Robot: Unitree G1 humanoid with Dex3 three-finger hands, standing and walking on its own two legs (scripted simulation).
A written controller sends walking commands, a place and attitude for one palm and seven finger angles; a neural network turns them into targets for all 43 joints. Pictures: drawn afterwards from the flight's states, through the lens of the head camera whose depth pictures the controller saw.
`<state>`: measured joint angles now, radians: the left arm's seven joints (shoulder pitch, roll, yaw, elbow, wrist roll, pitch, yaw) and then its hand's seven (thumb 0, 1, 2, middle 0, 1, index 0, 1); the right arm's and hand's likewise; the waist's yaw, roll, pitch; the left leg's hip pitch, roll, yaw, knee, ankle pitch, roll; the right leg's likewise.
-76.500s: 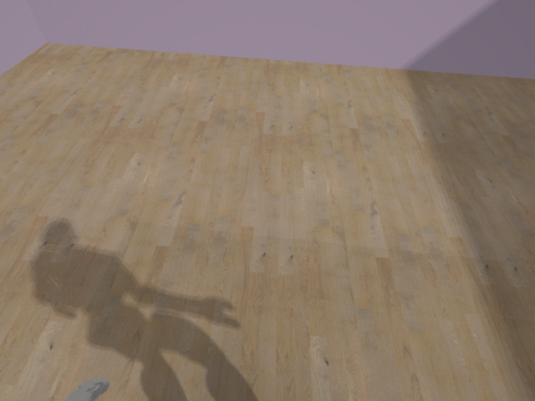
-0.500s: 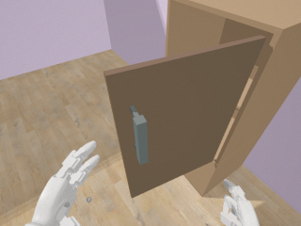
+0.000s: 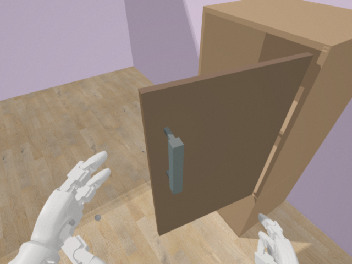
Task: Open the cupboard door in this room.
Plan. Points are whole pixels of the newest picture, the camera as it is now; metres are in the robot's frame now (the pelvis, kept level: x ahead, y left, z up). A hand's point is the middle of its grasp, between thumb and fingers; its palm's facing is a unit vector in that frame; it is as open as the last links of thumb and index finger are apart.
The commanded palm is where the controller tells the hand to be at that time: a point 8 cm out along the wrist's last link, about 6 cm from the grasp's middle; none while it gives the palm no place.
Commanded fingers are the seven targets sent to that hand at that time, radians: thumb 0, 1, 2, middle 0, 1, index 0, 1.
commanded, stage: draw the hand back to the body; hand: left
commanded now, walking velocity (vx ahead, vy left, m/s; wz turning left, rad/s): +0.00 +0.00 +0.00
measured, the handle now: (172, 161) +0.31 +0.04 +0.12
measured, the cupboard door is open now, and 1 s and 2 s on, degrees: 81 81 81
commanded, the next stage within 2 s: step back with the hand held close in 1.16 s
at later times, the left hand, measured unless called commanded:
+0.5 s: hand (65, 185) +0.21 +0.22 +0.16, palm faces +0.35 -0.85 -0.39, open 12.5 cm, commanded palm +0.16 +0.26 +0.18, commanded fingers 0.00 0.44 0.70 -0.18 -0.30 -0.18 -0.30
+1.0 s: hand (57, 169) +0.23 +0.23 +0.18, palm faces +0.43 -0.81 -0.39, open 7.6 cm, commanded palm +0.17 +0.28 +0.20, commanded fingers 0.00 0.90 0.90 -0.20 -0.30 -0.20 -0.30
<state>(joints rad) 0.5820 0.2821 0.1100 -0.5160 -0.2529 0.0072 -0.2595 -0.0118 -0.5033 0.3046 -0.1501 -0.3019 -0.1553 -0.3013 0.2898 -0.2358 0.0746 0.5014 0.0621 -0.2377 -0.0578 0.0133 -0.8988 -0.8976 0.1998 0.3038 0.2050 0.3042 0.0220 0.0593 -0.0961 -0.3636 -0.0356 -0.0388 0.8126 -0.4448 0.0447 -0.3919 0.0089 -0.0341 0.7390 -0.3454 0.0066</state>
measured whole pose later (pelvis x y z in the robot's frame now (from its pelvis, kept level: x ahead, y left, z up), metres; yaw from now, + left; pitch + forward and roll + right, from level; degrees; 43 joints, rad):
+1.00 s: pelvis +0.03 -0.02 +0.03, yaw -1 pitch -4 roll -1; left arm 0.48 0.33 0.31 -0.40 -0.07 -0.04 0.11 0.01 0.84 0.88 -0.21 -0.30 -0.21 -0.30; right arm 0.19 -0.24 0.02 0.64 0.01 -0.10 -0.07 0.01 -0.90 -0.90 0.20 0.30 0.20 0.30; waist 0.07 0.07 0.01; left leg -0.06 -0.02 -0.03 0.45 -0.32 0.02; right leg -0.12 0.03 -0.02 0.44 -0.25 -0.02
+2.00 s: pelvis -0.07 +0.00 +0.01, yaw -2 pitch -1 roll +0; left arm 0.49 0.37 0.40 -0.50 0.00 -0.19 0.16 0.01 0.89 0.90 -0.21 -0.30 -0.21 -0.30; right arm 0.21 -0.22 0.01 0.58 0.00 -0.05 -0.07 0.01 -0.90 -0.90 0.20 0.30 0.21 0.30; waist 0.00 -0.01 0.04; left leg -0.40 -0.04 0.01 0.70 -0.35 0.05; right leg -0.42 -0.01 0.01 0.59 -0.15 0.01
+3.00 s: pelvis -0.31 -0.03 +0.03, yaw -1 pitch +0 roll +1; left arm 0.56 0.41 0.40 -0.51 -0.04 -0.14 0.14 0.02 0.88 0.90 -0.21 -0.30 -0.22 -0.30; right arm 0.24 -0.18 0.03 0.71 -0.02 -0.08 -0.05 0.01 -0.90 -0.90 0.20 0.30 0.21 0.30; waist 0.03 -0.04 -0.06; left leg -0.56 -0.03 0.00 0.97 -0.26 -0.02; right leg -0.17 0.02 -0.05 0.44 -0.26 -0.07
